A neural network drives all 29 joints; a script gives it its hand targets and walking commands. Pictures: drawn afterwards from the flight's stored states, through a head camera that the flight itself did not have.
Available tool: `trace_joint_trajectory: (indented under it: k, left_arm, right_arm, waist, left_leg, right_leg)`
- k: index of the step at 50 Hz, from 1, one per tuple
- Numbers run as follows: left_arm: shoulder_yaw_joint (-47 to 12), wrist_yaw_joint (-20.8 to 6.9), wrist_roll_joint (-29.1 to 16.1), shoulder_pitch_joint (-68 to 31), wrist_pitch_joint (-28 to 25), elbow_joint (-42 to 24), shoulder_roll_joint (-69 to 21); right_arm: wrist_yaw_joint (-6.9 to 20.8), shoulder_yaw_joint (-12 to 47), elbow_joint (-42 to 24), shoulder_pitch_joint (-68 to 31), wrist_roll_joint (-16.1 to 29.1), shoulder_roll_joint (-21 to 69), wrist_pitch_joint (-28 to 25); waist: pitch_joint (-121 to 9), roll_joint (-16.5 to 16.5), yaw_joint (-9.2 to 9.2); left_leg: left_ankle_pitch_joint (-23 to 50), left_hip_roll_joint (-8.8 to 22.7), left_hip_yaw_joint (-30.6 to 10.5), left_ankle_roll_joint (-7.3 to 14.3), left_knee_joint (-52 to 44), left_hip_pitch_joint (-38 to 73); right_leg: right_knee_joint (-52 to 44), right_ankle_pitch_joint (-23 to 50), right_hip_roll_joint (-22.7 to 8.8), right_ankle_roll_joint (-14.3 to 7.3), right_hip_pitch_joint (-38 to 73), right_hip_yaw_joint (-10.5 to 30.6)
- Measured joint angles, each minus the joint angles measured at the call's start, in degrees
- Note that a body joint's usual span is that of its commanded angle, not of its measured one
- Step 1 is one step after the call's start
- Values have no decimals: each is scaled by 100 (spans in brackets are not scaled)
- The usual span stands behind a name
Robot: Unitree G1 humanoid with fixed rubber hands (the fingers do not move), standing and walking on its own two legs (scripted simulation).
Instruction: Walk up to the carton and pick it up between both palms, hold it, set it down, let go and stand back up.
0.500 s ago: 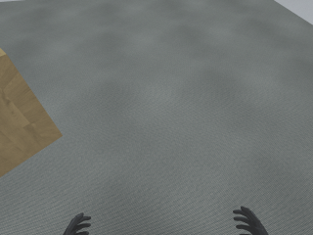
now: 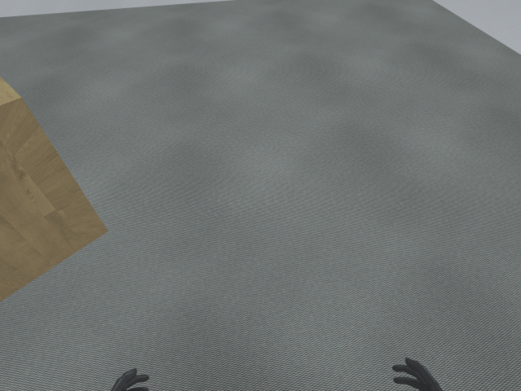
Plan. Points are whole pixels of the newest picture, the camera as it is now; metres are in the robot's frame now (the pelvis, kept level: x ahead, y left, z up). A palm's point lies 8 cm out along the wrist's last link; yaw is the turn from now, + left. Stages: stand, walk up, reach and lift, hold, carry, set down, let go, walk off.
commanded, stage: stand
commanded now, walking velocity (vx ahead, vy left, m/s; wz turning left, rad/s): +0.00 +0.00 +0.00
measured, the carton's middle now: out of the picture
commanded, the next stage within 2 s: walk up in 1.26 s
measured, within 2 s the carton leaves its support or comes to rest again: neither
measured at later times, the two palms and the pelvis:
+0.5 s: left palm out of the picture +0.11 +0.25 -0.09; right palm out of the picture +0.11 -0.25 -0.09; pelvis +0.00 +0.00 +0.00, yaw +0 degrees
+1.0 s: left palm out of the picture +0.10 +0.25 -0.10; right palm out of the picture +0.11 -0.25 -0.09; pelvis +0.00 +0.00 +0.00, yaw +1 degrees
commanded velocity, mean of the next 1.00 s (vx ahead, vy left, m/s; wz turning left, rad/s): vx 0.00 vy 0.00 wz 0.00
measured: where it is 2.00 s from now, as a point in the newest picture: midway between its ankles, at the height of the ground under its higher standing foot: outside the picture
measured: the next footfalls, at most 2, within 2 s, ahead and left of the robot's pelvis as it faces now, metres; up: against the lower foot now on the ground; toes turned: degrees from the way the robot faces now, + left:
left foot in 1.84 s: +0.12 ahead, +0.31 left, +0.00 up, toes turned +22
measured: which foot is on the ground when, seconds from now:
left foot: down 0.00-1.00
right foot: down 0.00-1.00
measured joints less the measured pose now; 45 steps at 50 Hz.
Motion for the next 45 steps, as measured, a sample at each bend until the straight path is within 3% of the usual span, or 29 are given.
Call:
trace_joint_trajectory:
  k: [45]
  left_arm:
    - [-77,36,-40,72,31,189,94]
  right_arm:
    - [-31,55,174,64,35,-81,38]
  waist:
    - [-21,-1,-1]
  left_leg:
    - [33,-19,-65,-7,-95,55]
  right_leg:
    - [-108,13,-28,7,88,-54]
